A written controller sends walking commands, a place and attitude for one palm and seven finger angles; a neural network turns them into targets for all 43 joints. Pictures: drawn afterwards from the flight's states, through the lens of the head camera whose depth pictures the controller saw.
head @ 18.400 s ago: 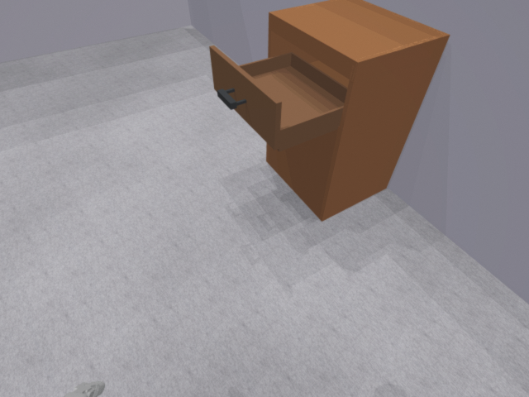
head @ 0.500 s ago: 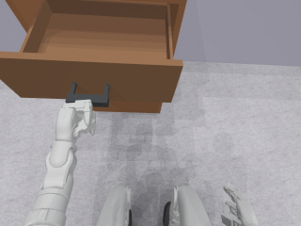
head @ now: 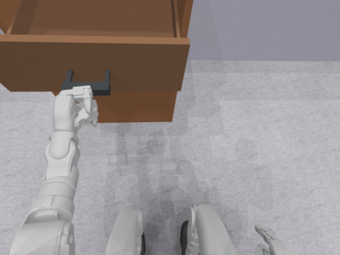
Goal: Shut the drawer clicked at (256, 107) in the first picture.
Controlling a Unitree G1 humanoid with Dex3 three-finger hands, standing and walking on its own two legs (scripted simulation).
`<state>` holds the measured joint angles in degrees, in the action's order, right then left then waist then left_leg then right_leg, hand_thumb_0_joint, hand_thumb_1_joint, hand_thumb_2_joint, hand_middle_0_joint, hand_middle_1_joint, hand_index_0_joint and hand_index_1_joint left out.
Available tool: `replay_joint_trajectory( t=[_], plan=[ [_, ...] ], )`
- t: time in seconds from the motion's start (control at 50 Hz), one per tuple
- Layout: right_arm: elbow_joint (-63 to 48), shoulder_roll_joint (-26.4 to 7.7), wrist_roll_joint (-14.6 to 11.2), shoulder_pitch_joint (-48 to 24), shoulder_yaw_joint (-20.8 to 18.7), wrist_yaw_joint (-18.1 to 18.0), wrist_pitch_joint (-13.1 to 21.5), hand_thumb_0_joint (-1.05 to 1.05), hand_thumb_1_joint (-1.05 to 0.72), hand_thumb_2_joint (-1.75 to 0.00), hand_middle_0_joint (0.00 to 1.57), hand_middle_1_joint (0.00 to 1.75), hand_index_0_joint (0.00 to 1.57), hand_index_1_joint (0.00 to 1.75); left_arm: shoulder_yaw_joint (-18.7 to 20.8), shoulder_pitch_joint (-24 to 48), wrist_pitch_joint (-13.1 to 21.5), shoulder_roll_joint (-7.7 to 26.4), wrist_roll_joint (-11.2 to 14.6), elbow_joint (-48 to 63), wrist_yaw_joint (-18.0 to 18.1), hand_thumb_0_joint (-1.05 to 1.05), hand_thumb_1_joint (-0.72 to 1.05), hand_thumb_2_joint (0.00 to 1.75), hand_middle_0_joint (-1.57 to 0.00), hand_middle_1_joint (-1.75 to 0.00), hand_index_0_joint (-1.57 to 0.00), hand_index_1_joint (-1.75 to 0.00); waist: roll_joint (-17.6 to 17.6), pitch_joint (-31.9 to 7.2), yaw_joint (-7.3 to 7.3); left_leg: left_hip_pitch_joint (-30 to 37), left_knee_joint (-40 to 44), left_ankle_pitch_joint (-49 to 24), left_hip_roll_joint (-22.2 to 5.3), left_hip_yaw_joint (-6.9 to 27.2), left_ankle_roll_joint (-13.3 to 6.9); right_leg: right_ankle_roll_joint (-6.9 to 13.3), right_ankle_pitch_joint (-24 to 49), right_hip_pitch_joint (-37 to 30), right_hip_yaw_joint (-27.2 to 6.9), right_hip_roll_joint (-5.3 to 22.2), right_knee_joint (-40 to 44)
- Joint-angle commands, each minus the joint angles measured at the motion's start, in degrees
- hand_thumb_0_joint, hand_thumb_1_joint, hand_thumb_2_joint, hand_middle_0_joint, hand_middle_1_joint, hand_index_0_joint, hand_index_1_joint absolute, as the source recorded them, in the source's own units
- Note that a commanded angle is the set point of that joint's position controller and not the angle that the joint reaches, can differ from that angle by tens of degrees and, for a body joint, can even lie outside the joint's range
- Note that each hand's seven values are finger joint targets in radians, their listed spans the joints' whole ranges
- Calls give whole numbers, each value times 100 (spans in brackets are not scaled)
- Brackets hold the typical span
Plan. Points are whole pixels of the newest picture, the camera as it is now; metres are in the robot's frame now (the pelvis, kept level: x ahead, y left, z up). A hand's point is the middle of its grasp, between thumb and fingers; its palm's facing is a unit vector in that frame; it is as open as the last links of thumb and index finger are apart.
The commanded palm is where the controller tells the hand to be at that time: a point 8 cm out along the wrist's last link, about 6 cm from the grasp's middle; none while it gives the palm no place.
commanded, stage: push the drawer shut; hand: left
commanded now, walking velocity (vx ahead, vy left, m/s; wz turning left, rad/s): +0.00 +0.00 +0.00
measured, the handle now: (88, 81) +0.51 +0.19 +0.01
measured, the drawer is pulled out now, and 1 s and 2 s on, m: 0.16 0.04 0.00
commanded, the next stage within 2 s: pull the fist back off the drawer in 1.70 s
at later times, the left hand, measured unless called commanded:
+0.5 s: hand (97, 87) +0.50 +0.17 +0.01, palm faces +0.03 -1.00 -0.05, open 3.2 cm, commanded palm +0.49 +0.21 +0.02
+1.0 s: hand (100, 68) +0.55 +0.17 +0.01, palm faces +0.04 -1.00 -0.04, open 3.3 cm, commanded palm +0.55 +0.19 +0.02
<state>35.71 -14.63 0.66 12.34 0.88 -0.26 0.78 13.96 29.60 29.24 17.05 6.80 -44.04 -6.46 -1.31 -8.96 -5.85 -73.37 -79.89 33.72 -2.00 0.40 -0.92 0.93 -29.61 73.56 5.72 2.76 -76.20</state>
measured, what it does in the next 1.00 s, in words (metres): stands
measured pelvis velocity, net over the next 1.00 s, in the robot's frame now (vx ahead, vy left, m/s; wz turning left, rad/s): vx -0.01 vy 0.01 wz -0.04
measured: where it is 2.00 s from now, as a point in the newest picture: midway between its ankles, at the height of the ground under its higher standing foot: outside the picture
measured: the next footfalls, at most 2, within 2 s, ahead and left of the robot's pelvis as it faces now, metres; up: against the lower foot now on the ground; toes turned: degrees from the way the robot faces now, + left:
none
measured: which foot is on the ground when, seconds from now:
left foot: down 0.00-1.00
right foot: down 0.00-1.00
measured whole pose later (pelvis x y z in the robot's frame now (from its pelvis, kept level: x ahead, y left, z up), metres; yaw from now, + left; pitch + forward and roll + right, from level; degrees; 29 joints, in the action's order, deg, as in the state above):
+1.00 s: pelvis -0.01 +0.01 -0.02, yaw -2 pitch +32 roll -5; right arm 35.5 -14.7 3.4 17.2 3.5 1.9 -5.6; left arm 23.3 58.2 27.8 30.3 0.2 -67.6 -6.6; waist -2.3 -7.1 -12.9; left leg -82.4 -83.8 34.0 -3.0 1.5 -1.5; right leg 0.6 -28.5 81.5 6.5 1.6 -77.8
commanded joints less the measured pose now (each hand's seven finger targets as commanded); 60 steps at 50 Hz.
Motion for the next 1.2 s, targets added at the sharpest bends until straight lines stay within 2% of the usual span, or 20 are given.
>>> replay_joint_trajectory(
  t=[0.0, 0.04, 0.08, 0.12, 0.18, 0.2, 0.22, 0.38, 0.5, 0.6, 0.64, 0.68, 0.7, 0.84, 0.94, 1.04, 1.08, 1.12, 1.14, 1.18],
  plan=[
    [-454, -933, 13, 648, -351, -56, 112, 0, -90, -90, 20, 30, 20, 30, 299, 2034, 427, 970, 82, 993, -41, 0, 90, 90, -140, -160, -140, -160, -389, -3081, -134, 1780, 1035, -1916, 166, 188, 19, 35, 1416, -1883, -413, -255, 891],
    [-395, -938, 19, 675, -340, -54, 79, 0, -90, -90, 20, 30, 20, 30, 341, 2420, 453, 1075, 68, 879, -37, 0, 90, 90, -140, -160, -140, -160, -313, -2944, -249, 1603, 997, -1793, 157, 181, -7, 8, 1365, -1858, -439, -246, 912],
    [-408, -953, 40, 740, -331, -41, 55, 0, -90, -90, 20, 30, 20, 30, 435, 2489, 478, 1211, 17, 691, -42, 0, 90, 90, -140, -160, -140, -160, -402, -2969, -226, 1596, 997, -1812, 160, 202, -5, 32, 1347, -1828, -427, -266, 861],
    [-389, -952, 43, 759, -329, -25, 15, 0, -90, -90, 20, 30, 20, 30, 362, 2736, 509, 1109, -8, 533, -51, 0, 90, 90, -140, -160, -140, -160, -460, -2868, -300, 1650, 1008, -1778, 147, 221, 4, 23, 1259, -1633, -403, -269, 869],
    [-382, -980, 81, 858, -346, -3, -27, 0, -90, -90, 20, 30, 20, 30, 465, 2869, 570, 1230, -59, 443, -24, 0, 90, 90, -140, -160, -140, -160, -564, -3077, -288, 1812, 970, -1981, 133, 260, 13, 35, 1360, -1549, -382, -279, 791],
    [-347, -971, 84, 878, -343, 8, -53, 0, -90, -90, 20, 30, 20, 30, 392, 3019, 568, 1131, -73, 354, -24, 0, 90, 90, -140, -160, -140, -160, -542, -3075, -359, 1861, 964, -2002, 125, 271, 13, 23, 1364, -1493, -364, -280, 808],
    [-308, -980, 90, 900, -343, 13, -75, 0, -90, -90, 20, 30, 20, 30, 435, 3183, 573, 1212, -75, 256, -22, 0, 90, 90, -140, -160, -140, -160, -496, -2941, -395, 1793, 960, -1928, 122, 277, 11, 17, 1312, -1481, -368, -279, 836],
    [-306, -1028, 148, 1049, -289, 17, -238, 0, -90, -90, 20, 30, 20, 30, 782, 3832, 615, 1745, -220, -235, -41, 0, 90, 90, -140, -160, -140, -160, -557, -3037, -456, 1577, 872, -1788, 123, 306, -32, 23, 1172, -1438, -386, -306, 765],
    [-255, -1075, 188, 1207, -257, 48, -355, 0, -90, -90, 20, 30, 20, 30, 717, 4415, 545, 1784, -287, -499, -78, 0, 90, 90, -140, -160, -140, -160, -866, -3236, -623, 1877, 809, -2027, 95, 414, -20, 29, 1227, -1093, -321, -329, 714],
    [-288, -1097, 213, 1312, -252, 90, -444, 0, -90, -90, 20, 30, 20, 30, 972, 4512, 520, 2118, -323, -484, -78, 0, 90, 90, -140, -160, -140, -160, -937, -3526, -549, 1928, 752, -2255, 76, 439, -13, 34, 1390, -1236, -323, -348, 668],
    [-268, -1087, 210, 1332, -235, 104, -484, 0, -90, -90, 20, 30, 20, 30, 915, 4550, 452, 2057, -344, -690, -75, 0, 90, 90, -140, -160, -140, -160, -788, -3238, -659, 1761, 755, -2109, 64, 425, -43, 15, 1308, -1195, -325, -367, 738],
    [-277, -1105, 222, 1362, -216, 100, -513, 0, -90, -90, 20, 30, 20, 30, 995, 4662, 454, 2237, -411, -734, -68, 0, 90, 90, -140, -160, -140, -160, -899, -3247, -635, 1706, 736, -2078, 59, 452, -43, 38, 1258, -1123, -318, -367, 672],
    [-252, -1100, 222, 1371, -206, 109, -525, 0, -90, -90, 20, 30, 20, 30, 873, 4846, 441, 2136, -431, -723, -63, 0, 90, 90, -140, -160, -140, -160, -973, -3210, -718, 1793, 750, -2079, 44, 483, -36, 32, 1217, -989, -299, -365, 691],
    [-200, -1133, 271, 1531, -187, 119, -591, 0, -90, -90, 20, 30, 20, 30, 935, 5336, 376, 2367, -561, -880, -2, 0, 90, 90, -140, -160, -140, -160, -1095, -3320, -831, 1800, 662, -2101, 30, 533, -43, 30, 1180, -855, -290, -386, 666],
    [-146, -1159, 296, 1626, -131, 115, -624, 0, -90, -90, 20, 30, 20, 30, 894, 5746, 244, 2498, -671, -1153, 18, 0, 90, 90, -140, -160, -140, -160, -1194, -3142, -999, 1700, 619, -2003, 10, 582, -58, 36, 1078, -610, -250, -389, 654],
    [-148, -1182, 344, 1777, -129, 150, -652, 0, -90, -90, 20, 30, 20, 30, 1014, 6042, 181, 2744, -732, -1015, 30, 0, 90, 90, -140, -160, -140, -160, -1473, -3629, -1019, 1986, 499, -2440, -8, 642, -36, 40, 1345, -615, -241, -405, 581],
    [-119, -1180, 339, 1821, -111, 163, -658, 0, -90, -90, 20, 30, 20, 30, 995, 6099, 102, 2732, -731, -1180, 5, 0, 90, 90, -140, -160, -140, -160, -1354, -3477, -1102, 1849, 472, -2371, -22, 648, -63, 40, 1331, -585, -236, -414, 596],
    [-122, -1188, 336, 1821, -66, 165, -676, 0, -90, -90, 20, 30, 20, 30, 1011, 6230, 6, 2869, -781, -1322, 5, 0, 90, 90, -140, -160, -140, -160, -1481, -3296, -1125, 1619, 441, -2202, -20, 609, -82, 36, 1226, -532, -252, -420, 603],
    [-114, -1205, 351, 1869, -56, 155, -680, 0, -90, -90, 20, 30, 20, 30, 1127, 6373, -1, 3061, -800, -1220, 19, 0, 90, 90, -140, -160, -140, -160, -1397, -3406, -1142, 1588, 409, -2233, -29, 620, -98, 31, 1271, -605, -256, -420, 581],
    [-140, -1202, 360, 1926, -47, 165, -676, 0, -90, -90, 20, 30, 20, 30, 1122, 6405, -59, 3089, -852, -1315, 7, 0, 90, 90, -140, -160, -140, -160, -1457, -3496, -1178, 1603, 386, -2294, -32, 645, -102, 38, 1314, -583, -242, -434, 544]
  ],
)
